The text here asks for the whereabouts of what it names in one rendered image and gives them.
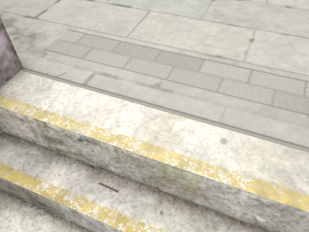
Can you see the stairs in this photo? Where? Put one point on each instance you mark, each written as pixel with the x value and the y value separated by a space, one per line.
pixel 58 180

